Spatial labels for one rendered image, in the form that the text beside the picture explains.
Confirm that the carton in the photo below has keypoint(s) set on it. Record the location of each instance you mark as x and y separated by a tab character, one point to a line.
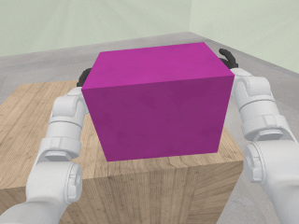
158	102

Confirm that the robot left forearm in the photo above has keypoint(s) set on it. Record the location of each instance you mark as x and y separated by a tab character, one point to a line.
62	141

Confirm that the left robot hand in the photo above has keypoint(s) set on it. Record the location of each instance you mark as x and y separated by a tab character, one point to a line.
83	77

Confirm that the pedestal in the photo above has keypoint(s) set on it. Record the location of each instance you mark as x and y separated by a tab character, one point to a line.
186	189

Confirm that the left robot upper arm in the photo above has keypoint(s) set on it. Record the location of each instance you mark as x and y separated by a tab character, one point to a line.
53	185

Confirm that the robot right forearm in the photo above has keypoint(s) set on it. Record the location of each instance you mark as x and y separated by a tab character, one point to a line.
256	104

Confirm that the right robot upper arm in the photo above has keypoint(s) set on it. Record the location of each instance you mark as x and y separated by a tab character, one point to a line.
274	165

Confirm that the right robot hand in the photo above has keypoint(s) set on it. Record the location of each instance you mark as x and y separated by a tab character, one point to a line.
231	63

